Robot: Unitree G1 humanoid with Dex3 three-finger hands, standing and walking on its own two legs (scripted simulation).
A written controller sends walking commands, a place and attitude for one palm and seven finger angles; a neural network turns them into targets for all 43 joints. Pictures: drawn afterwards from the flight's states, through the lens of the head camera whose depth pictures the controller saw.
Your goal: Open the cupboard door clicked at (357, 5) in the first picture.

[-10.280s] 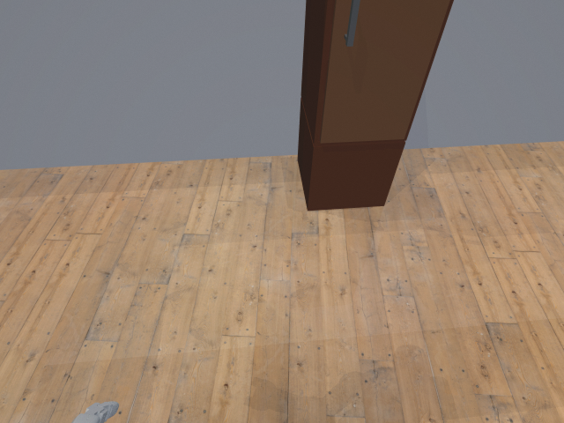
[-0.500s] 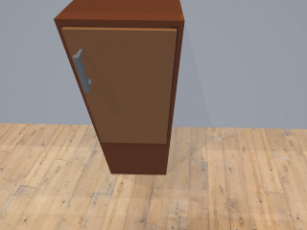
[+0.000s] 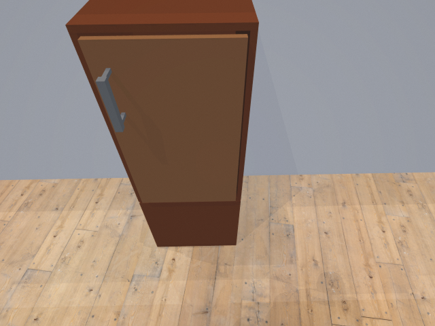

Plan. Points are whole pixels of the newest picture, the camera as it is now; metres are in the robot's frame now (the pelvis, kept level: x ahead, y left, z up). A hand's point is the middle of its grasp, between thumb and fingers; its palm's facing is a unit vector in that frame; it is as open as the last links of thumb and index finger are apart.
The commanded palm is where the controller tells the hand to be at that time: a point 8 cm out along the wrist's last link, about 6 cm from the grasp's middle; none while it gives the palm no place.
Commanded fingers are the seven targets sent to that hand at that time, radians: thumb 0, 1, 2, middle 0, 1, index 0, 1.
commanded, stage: come to a stop and stand still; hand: left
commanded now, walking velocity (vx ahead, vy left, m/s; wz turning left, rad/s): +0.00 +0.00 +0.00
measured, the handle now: (113, 101) +0.55 +0.27 +0.12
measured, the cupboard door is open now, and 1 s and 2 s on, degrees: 0 0 0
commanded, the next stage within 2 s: look again from close up in 0.78 s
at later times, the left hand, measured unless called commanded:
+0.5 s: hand out of the picture +0.00 +0.14 -0.17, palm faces +0.02 -0.98 -0.18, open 7.3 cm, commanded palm none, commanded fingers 0.00 0.90 0.90 -0.20 -0.30 -0.20 -0.30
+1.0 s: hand out of the picture +0.00 +0.12 -0.17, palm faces +0.05 -0.99 -0.16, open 7.3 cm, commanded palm none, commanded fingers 0.00 0.90 0.90 -0.20 -0.30 -0.20 -0.30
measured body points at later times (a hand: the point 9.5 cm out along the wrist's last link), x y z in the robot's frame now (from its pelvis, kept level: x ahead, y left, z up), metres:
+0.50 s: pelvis +0.01 -0.02 +0.00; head +0.02 -0.03 +0.45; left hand +0.00 +0.19 -0.16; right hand -0.02 -0.23 -0.16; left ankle -0.06 +0.06 -0.73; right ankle +0.04 -0.14 -0.73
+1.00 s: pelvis +0.01 -0.03 +0.01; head +0.02 -0.03 +0.45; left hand -0.01 +0.18 -0.16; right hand -0.01 -0.23 -0.16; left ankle -0.06 +0.06 -0.73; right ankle +0.04 -0.15 -0.73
